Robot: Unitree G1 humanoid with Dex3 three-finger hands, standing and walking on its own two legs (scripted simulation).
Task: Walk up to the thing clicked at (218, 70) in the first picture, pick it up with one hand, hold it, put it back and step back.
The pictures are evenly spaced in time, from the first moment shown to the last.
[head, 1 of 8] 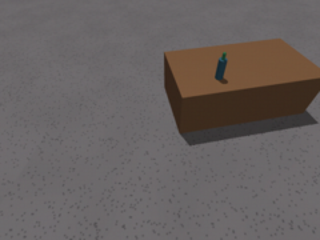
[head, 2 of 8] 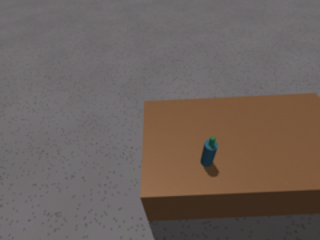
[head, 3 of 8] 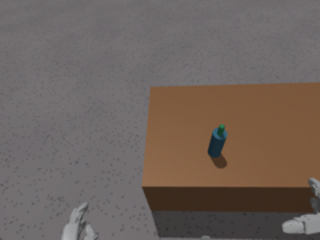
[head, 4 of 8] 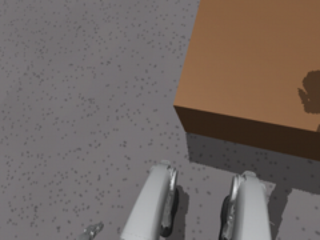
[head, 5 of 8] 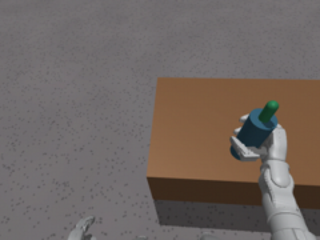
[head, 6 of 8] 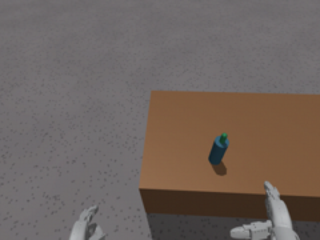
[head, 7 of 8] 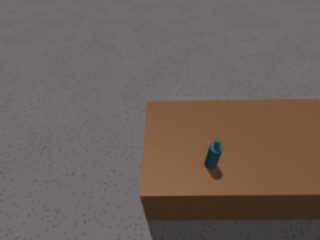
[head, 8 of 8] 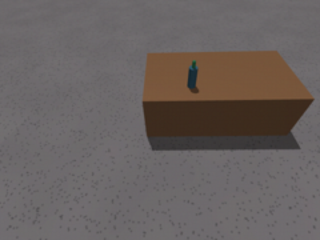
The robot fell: no
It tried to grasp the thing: yes
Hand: right
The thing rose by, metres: 0.35
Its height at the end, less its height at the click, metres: +0.00
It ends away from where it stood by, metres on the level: 0.02
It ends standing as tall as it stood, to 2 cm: yes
